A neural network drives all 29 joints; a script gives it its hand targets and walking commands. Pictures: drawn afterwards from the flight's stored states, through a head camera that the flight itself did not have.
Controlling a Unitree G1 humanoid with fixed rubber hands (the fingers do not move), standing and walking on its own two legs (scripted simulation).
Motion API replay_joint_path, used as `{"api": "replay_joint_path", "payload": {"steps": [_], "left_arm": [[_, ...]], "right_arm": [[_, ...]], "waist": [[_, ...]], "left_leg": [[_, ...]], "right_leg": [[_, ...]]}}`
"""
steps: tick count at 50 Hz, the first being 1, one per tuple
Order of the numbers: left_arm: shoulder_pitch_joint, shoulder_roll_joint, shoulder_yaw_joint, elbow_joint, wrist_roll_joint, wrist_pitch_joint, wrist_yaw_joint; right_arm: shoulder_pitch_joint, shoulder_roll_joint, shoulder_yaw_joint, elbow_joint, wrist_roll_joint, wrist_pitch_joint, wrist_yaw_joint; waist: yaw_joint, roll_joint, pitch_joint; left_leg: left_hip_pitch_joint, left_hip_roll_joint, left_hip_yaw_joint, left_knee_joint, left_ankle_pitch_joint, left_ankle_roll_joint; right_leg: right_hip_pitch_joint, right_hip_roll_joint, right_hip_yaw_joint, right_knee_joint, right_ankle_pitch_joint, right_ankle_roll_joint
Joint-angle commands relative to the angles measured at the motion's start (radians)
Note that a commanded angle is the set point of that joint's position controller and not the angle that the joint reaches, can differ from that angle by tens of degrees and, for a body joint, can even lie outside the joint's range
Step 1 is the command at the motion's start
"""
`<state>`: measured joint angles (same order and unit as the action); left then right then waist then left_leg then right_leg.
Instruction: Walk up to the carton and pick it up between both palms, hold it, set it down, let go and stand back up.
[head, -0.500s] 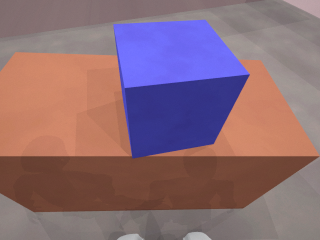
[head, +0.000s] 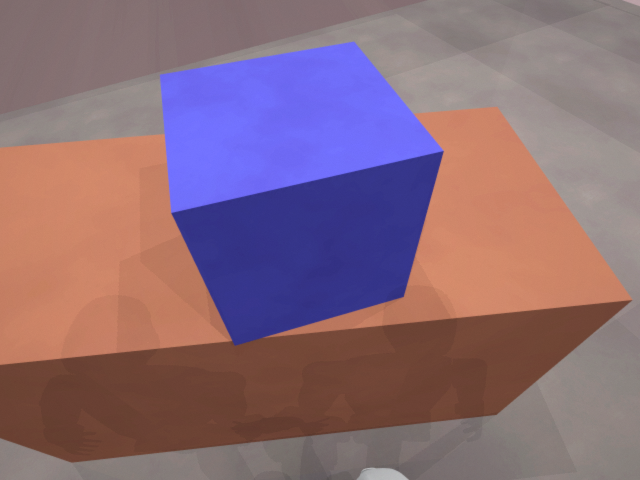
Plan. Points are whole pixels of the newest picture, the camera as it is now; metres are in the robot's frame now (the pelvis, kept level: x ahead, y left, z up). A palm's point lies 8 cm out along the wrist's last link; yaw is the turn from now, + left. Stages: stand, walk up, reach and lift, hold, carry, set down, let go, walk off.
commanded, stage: walk up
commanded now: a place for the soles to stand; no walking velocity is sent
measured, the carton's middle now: (293, 196) +0.50 +0.04 +0.07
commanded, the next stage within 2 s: reach and lift in 1.88 s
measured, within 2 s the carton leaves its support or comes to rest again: neither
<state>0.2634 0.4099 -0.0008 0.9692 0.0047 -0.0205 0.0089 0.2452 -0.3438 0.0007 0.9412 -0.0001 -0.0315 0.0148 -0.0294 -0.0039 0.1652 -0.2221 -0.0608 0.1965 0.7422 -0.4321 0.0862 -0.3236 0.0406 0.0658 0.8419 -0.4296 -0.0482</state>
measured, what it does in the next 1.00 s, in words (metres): steps on the spot: left foot, then right foot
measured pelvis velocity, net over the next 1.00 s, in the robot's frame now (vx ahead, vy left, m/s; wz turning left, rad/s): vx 0.00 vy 0.00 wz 0.04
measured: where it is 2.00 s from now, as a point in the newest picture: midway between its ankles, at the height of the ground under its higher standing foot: outside the picture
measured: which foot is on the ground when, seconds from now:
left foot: down 0.00-0.00, up 0.02-0.46, down 0.48-1.00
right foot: down 0.00-0.50, up 0.52-0.78, down 0.80-1.00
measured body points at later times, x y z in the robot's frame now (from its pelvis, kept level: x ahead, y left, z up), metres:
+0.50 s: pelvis +0.01 +0.01 +0.01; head +0.02 +0.01 +0.46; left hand +0.03 +0.32 -0.12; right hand +0.12 -0.29 -0.11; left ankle +0.02 +0.11 -0.71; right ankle +0.02 -0.09 -0.70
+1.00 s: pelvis +0.00 +0.00 +0.01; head +0.01 +0.00 +0.46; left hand +0.04 +0.31 -0.11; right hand +0.10 -0.29 -0.11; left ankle +0.02 +0.11 -0.70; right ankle +0.03 -0.10 -0.70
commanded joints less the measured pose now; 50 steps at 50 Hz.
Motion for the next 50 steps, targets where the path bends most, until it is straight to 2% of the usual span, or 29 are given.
{"api": "replay_joint_path", "payload": {"steps": [1,2,5,8,9,10,14,17,18,19,21,22,23,24,25,28,30,32,34,36,38,39,41,43,44,45,47,49,50], "left_arm": [[0.06,0.291,0.107,-0.048,0.01,-0.039,0.049],[0.023,0.288,0.101,-0.053,0.013,-0.043,0.053],[0.04,0.241,0.09,-0.026,0.017,-0.055,0.051],[0.053,0.214,0.093,-0.03,0.011,-0.051,0.045],[0.043,0.23,0.096,-0.029,0.01,-0.05,0.046],[0.049,0.235,0.102,-0.023,0.009,-0.046,0.042],[0.044,0.23,0.099,-0.028,0.016,-0.044,0.038],[0.029,0.228,0.095,-0.037,0.021,-0.047,0.036],[0.009,0.231,0.095,-0.044,0.023,-0.042,0.031],[-0.023,0.232,0.088,-0.047,0.019,-0.037,0.025],[-0.106,0.216,0.075,-0.071,0.01,-0.021,0.013],[-0.137,0.165,0.064,-0.084,-0.005,-0.026,0.011],[-0.105,0.113,0.049,-0.076,-0.01,-0.023,0.007],[-0.093,0.143,0.065,-0.053,-0.011,-0.003,0.021],[-0.068,0.182,0.069,-0.037,-0.006,0.007,0.014],[-0.079,0.16,0.075,-0.033,-0.001,0.006,0.001],[-0.081,0.173,0.078,-0.022,0.004,0.01,-0.003],[-0.077,0.177,0.083,-0.037,0.002,0.008,0.0],[-0.055,0.168,0.078,-0.022,0.003,0.014,0.002],[-0.047,0.17,0.089,-0.013,0.005,0.005,-0.003],[-0.017,0.171,0.089,0.002,0.016,-0.009,-0.005],[-0.009,0.182,0.089,0.003,0.018,-0.016,-0.002],[-0.08,0.236,0.092,-0.008,0.018,-0.029,-0.001],[-0.119,0.255,0.086,-0.015,0.014,-0.031,-0.002],[-0.163,0.235,0.074,-0.022,0.014,-0.03,-0.002],[-0.175,0.194,0.068,-0.031,0.01,-0.029,-0.006],[-0.145,0.175,0.062,-0.015,0.011,-0.024,-0.011],[-0.121,0.155,0.068,0.001,0.004,-0.021,-0.012],[-0.097,0.168,0.07,-0.003,0.006,-0.024,-0.01]], "right_arm": [[-0.072,-0.234,-0.089,-0.06,-0.023,0.018,-0.03],[-0.048,-0.233,-0.086,-0.045,-0.019,0.018,-0.023],[-0.037,-0.195,-0.077,-0.027,0.005,0.027,-0.012],[-0.053,-0.212,-0.074,-0.01,0.012,0.023,-0.02],[-0.057,-0.227,-0.074,-0.012,0.011,0.023,-0.025],[-0.063,-0.228,-0.075,-0.01,0.014,0.019,-0.027],[-0.086,-0.223,-0.075,-0.014,0.007,0.009,-0.03],[-0.1,-0.225,-0.07,-0.02,0.003,-0.005,-0.032],[-0.09,-0.211,-0.068,-0.027,0.005,-0.013,-0.033],[-0.073,-0.225,-0.072,-0.02,0.001,-0.021,-0.032],[0.006,-0.206,-0.074,0.015,-0.006,-0.041,-0.032],[0.093,-0.252,-0.091,0.043,-0.025,-0.054,-0.042],[0.097,-0.336,-0.11,0.047,-0.027,-0.066,-0.044],[-0.007,-0.31,-0.093,0.023,-0.02,-0.065,-0.049],[-0.03,-0.31,-0.09,0.017,-0.01,-0.068,-0.052],[-0.091,-0.281,-0.074,-0.007,-0.017,-0.067,-0.05],[-0.034,-0.28,-0.081,0.004,-0.022,-0.067,-0.055],[-0.043,-0.289,-0.087,-0.007,-0.019,-0.065,-0.055],[-0.07,-0.301,-0.093,-0.017,-0.024,-0.061,-0.053],[-0.117,-0.299,-0.093,-0.034,-0.025,-0.056,-0.048],[-0.146,-0.256,-0.081,-0.039,-0.016,-0.045,-0.037],[-0.148,-0.234,-0.071,-0.038,-0.017,-0.043,-0.035],[-0.132,-0.211,-0.07,-0.03,-0.006,-0.032,-0.033],[-0.097,-0.196,-0.068,-0.008,-0.003,-0.031,-0.029],[-0.054,-0.212,-0.074,0.012,-0.011,-0.034,-0.028],[-0.059,-0.222,-0.073,0.019,-0.014,-0.041,-0.026],[-0.07,-0.267,-0.083,0.024,-0.011,-0.046,-0.029],[-0.108,-0.285,-0.078,0.011,-0.011,-0.048,-0.031],[-0.119,-0.279,-0.075,0.006,-0.013,-0.048,-0.032]], "waist": [[0.067,-0.131,-0.093],[0.054,-0.141,-0.076],[0.052,-0.174,-0.129],[0.065,-0.16,-0.132],[0.065,-0.131,-0.132],[0.066,-0.164,-0.132],[0.075,-0.142,-0.117],[0.074,-0.148,-0.12],[0.052,-0.166,-0.098],[0.031,-0.168,-0.128],[-0.019,-0.086,-0.148],[-0.057,0.013,-0.19],[-0.03,0.163,-0.169],[0.029,0.073,-0.148],[0.018,0.015,-0.172],[0.031,0.156,-0.095],[0.012,0.157,-0.114],[0.015,0.171,-0.132],[0.024,0.21,-0.121],[0.048,0.199,-0.089],[0.072,0.141,-0.123],[0.075,0.096,-0.126],[0.041,-0.004,-0.11],[0.016,-0.049,-0.099],[0.0,-0.027,-0.09],[-0.003,-0.009,-0.109],[0.015,-0.017,-0.119],[0.051,0.008,-0.128],[0.055,0.015,-0.149]], "left_leg": [[-0.389,0.032,-0.286,0.384,-0.21,-0.075],[-0.362,0.042,-0.273,0.361,-0.159,-0.078],[-0.292,0.051,-0.304,0.269,-0.06,-0.071],[-0.311,0.048,-0.316,0.208,-0.038,-0.084],[-0.315,0.048,-0.323,0.186,-0.042,-0.083],[-0.296,0.051,-0.316,0.18,-0.042,-0.081],[-0.279,0.052,-0.299,0.154,-0.075,-0.072],[-0.273,0.09,-0.274,0.033,-0.092,-0.073],[-0.228,0.094,-0.262,-0.037,-0.106,-0.061],[-0.167,0.098,-0.245,-0.147,-0.076,-0.049],[0.104,0.107,-0.245,-0.369,0.162,-0.034],[0.25,0.199,-0.413,-0.437,0.269,-0.003],[0.293,0.363,-0.672,-0.454,0.441,0.012],[0.211,0.412,-0.675,-0.419,0.405,0.059],[0.161,0.43,-0.676,-0.421,0.312,0.082],[0.05,0.364,-0.578,-0.421,0.297,0.058],[0.105,0.351,-0.568,-0.401,0.376,0.013],[0.102,0.361,-0.58,-0.386,0.433,0.025],[0.038,0.354,-0.556,-0.399,0.31,0.036],[-0.078,0.334,-0.522,-0.395,0.215,0.063],[-0.158,0.284,-0.43,-0.344,0.145,0.033],[-0.188,0.243,-0.403,-0.292,0.157,0.001],[-0.123,0.112,-0.291,-0.169,0.069,-0.054],[-0.03,0.065,-0.257,-0.131,0.015,-0.049],[0.009,0.089,-0.264,-0.192,0.051,-0.041],[0.058,0.123,-0.324,-0.253,0.089,-0.021],[0.052,0.223,-0.452,-0.317,0.106,0.023],[-0.033,0.27,-0.492,-0.342,0.109,0.046],[-0.049,0.247,-0.457,-0.32,0.166,0.027]], "right_leg": [[0.224,-0.371,0.67,-0.549,0.11,-0.254],[0.2,-0.34,0.591,-0.547,0.205,-0.229],[0.219,-0.249,0.426,-0.488,0.443,-0.053],[0.315,-0.248,0.394,-0.485,0.477,0.003],[0.319,-0.26,0.399,-0.493,0.464,0.001],[0.304,-0.256,0.388,-0.491,0.461,0.005],[0.259,-0.265,0.35,-0.491,0.399,-0.042],[0.275,-0.285,0.335,-0.448,0.48,-0.093],[0.223,-0.287,0.351,-0.441,0.46,-0.113],[0.214,-0.267,0.303,-0.406,0.44,-0.131],[0.026,-0.219,0.194,-0.293,0.416,-0.09],[-0.097,-0.155,0.119,-0.115,0.445,-0.033],[-0.232,-0.001,0.003,0.04,0.113,0.037],[-0.226,-0.028,0.035,0.039,-0.096,0.028],[-0.17,-0.059,0.051,0.031,-0.116,0.03],[-0.133,-0.082,0.034,-0.004,-0.089,0.018],[-0.145,-0.08,0.013,-0.053,-0.089,0.024],[-0.121,-0.09,0.017,-0.079,-0.083,0.021],[-0.081,-0.1,-0.008,-0.081,-0.068,0.013],[0.021,-0.09,-0.032,-0.177,-0.021,0.0],[0.166,-0.102,-0.016,-0.307,0.129,-0.004],[0.202,-0.131,0.066,-0.379,0.148,-0.013],[0.078,-0.233,0.285,-0.512,0.014,-0.079],[-0.034,-0.292,0.338,-0.533,-0.08,-0.129],[-0.05,-0.266,0.261,-0.491,-0.052,-0.106],[-0.095,-0.197,0.192,-0.447,-0.004,-0.059],[-0.068,-0.121,0.084,-0.345,0.101,-0.016],[0.032,-0.106,0.053,-0.313,0.132,-0.006],[0.075,-0.113,0.064,-0.326,0.177,-0.012]]}}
